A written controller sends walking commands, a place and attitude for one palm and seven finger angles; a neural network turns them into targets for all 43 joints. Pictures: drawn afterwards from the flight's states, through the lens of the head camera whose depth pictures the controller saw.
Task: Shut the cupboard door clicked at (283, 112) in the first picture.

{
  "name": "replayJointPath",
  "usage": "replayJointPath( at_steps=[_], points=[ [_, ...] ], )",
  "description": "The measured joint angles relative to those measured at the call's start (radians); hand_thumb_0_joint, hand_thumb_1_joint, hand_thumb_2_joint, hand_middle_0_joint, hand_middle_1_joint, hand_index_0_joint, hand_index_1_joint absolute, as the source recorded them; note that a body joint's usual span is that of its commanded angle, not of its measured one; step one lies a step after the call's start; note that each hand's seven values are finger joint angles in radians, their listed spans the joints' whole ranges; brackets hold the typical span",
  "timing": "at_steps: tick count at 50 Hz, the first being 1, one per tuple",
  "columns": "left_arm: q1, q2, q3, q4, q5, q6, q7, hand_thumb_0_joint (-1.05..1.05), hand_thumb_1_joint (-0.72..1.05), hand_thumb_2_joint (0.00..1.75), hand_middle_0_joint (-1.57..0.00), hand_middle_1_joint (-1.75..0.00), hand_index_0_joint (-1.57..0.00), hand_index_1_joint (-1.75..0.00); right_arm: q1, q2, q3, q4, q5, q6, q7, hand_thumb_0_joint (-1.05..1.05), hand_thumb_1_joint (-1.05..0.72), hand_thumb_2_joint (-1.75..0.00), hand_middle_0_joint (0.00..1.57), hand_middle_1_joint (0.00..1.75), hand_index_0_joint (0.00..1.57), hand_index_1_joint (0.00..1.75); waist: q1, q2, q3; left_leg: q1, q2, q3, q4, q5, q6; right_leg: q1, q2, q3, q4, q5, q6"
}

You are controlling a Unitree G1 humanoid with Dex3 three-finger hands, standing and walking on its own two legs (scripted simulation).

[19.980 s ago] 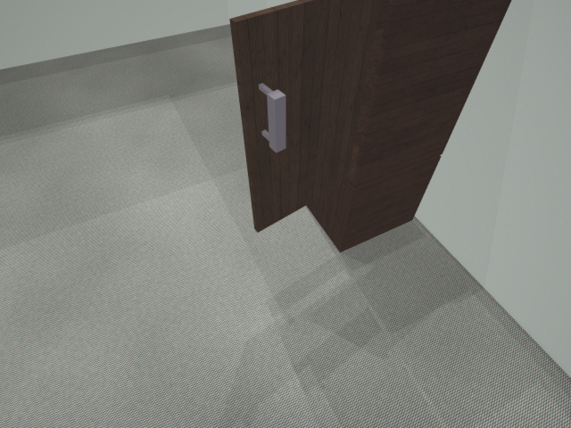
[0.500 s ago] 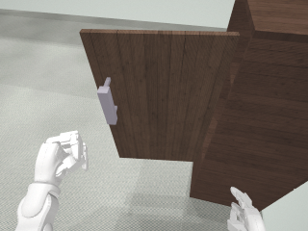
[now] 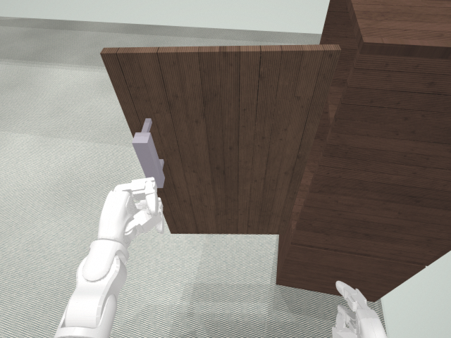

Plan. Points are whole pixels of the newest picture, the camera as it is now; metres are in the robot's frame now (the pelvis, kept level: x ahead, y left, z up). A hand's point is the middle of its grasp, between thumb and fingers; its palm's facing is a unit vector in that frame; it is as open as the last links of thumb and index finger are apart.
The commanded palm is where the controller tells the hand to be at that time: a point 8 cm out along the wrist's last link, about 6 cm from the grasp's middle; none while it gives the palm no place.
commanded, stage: bring the fist close to the handle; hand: left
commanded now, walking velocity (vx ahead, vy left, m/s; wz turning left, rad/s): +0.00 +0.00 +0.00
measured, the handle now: (152, 153) +0.43 +0.17 +0.09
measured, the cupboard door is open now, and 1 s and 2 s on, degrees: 99 99 83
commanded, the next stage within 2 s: push the door shut along its arc in 0.68 s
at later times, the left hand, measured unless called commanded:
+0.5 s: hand (166, 188) +0.33 +0.12 +0.11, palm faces +0.04 -1.00 -0.03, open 3.1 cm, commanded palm +0.31 +0.17 +0.10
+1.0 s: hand (170, 188) +0.35 +0.12 +0.09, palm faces -0.05 -1.00 -0.04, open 3.1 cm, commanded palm +0.34 +0.18 +0.10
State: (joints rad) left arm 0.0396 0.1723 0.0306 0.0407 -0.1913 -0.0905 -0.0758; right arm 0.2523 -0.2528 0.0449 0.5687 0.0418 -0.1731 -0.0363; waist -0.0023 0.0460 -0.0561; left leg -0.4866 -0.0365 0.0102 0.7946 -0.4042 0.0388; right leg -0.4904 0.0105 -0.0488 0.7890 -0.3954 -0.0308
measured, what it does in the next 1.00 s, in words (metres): stands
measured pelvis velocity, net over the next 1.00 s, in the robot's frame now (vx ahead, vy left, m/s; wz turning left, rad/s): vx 0.00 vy -0.01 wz -0.01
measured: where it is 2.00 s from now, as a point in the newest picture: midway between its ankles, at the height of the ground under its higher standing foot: outside the picture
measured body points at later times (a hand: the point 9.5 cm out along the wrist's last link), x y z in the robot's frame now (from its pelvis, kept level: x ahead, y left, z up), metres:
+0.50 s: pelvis +0.00 -0.01 +0.00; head +0.02 -0.02 +0.45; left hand +0.33 +0.17 +0.11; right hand +0.15 -0.24 -0.09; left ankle +0.00 +0.10 -0.71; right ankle +0.00 -0.10 -0.71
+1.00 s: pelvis +0.00 -0.01 +0.00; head +0.03 -0.02 +0.45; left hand +0.35 +0.17 +0.09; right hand +0.15 -0.25 -0.10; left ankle +0.00 +0.10 -0.71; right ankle +0.00 -0.10 -0.71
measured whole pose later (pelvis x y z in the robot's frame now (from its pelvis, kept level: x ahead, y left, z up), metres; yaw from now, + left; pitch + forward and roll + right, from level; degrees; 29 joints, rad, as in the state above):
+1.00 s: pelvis +0.00 -0.01 +0.00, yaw +0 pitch +5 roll +0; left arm -0.25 0.19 0.06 0.37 -0.18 -0.13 -0.08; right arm 0.23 -0.25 0.04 0.59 0.05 -0.09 -0.04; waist -0.02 0.04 -0.04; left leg -0.48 -0.03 0.01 0.76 -0.38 0.03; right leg -0.48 0.02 -0.05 0.76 -0.37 -0.04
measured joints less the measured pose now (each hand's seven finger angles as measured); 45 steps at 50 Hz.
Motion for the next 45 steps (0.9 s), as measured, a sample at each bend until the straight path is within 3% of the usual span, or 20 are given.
replayJointPath(
  at_steps=[9, 18, 23, 27, 33, 41, 45],
  points=[
    [-0.098, -0.016, -0.003, 0.039, 0.029, -0.047, 0.072, 0.02, 0.90, 0.90, -1.30, -1.50, -1.30, -1.50, -0.005, 0.010, -0.003, 0.012, -0.008, 0.018, 0.013, 0.01, -0.91, -0.90, 0.20, 0.30, 0.21, 0.30, 0.002, -0.005, -0.004, 0.001, 0.002, 0.002, 0.001, -0.003, -0.002, -0.001, 0.002, 0.002, 0.002, -0.003, -0.002],
    [-0.166, -0.031, -0.011, 0.153, 0.033, 0.016, 0.077, 0.02, 0.90, 0.90, -1.30, -1.50, -1.30, -1.50, -0.009, 0.010, -0.003, 0.007, -0.006, 0.067, 0.011, 0.01, -0.91, -0.90, 0.20, 0.30, 0.21, 0.30, -0.008, -0.009, 0.004, 0.011, 0.005, 0.007, -0.018, 0.007, -0.005, 0.004, 0.005, 0.008, -0.010, 0.006, -0.005],
    [-0.147, -0.027, 0.011, 0.126, 0.037, -0.049, 0.097, 0.02, 0.90, 0.90, -1.30, -1.50, -1.30, -1.50, 0.003, 0.013, -0.012, 0.011, -0.011, 0.068, 0.014, 0.01, -0.91, -0.90, 0.20, 0.30, 0.20, 0.30, -0.005, -0.014, -0.004, 0.023, 0.011, 0.014, -0.027, 0.007, -0.009, 0.010, 0.011, 0.015, -0.015, 0.007, -0.009],
    [-0.153, -0.014, 0.018, 0.142, 0.039, -0.070, 0.082, 0.02, 0.90, 0.90, -1.30, -1.50, -1.30, -1.50, 0.008, 0.006, -0.014, 0.016, -0.006, 0.078, 0.019, 0.01, -0.91, -0.90, 0.20, 0.30, 0.20, 0.30, -0.001, -0.010, -0.007, 0.027, 0.011, 0.008, -0.027, 0.007, -0.011, 0.018, 0.011, 0.009, -0.016, 0.006, -0.011],
    [-0.171, -0.006, 0.025, 0.207, 0.018, -0.016, 0.050, 0.02, 0.90, 0.90, -1.30, -1.50, -1.30, -1.50, -0.006, -0.002, -0.011, 0.013, 0.001, 0.093, 0.005, 0.01, -0.91, -0.90, 0.20, 0.30, 0.20, 0.30, -0.005, -0.007, 0.011, 0.026, 0.011, 0.002, -0.035, 0.018, -0.012, 0.021, 0.012, 0.002, -0.029, 0.017, -0.012],
    [-0.183, -0.004, 0.037, 0.188, 0.016, -0.107, 0.055, 0.02, 0.90, 0.90, -1.30, -1.50, -1.30, -1.50, -0.010, 0.003, -0.018, 0.027, -0.001, 0.067, 0.004, 0.01, -0.91, -0.90, 0.20, 0.30, 0.20, 0.29, -0.001, -0.013, 0.003, 0.021, 0.013, 0.003, -0.031, 0.016, -0.013, 0.014, 0.013, 0.004, -0.025, 0.017, -0.013],
    [-0.225, 0.005, 0.028, 0.250, 0.023, -0.084, 0.026, 0.02, 0.90, 0.90, -1.30, -1.50, -1.30, -1.50, -0.012, -0.002, -0.013, 0.026, 0.005, 0.077, 0.006, 0.01, -0.91, -0.90, 0.20, 0.30, 0.20, 0.29, -0.005, -0.006, 0.001, 0.017, 0.009, -0.002, -0.028, 0.017, -0.010, 0.015, 0.009, -0.001, -0.025, 0.016, -0.010]
  ],
)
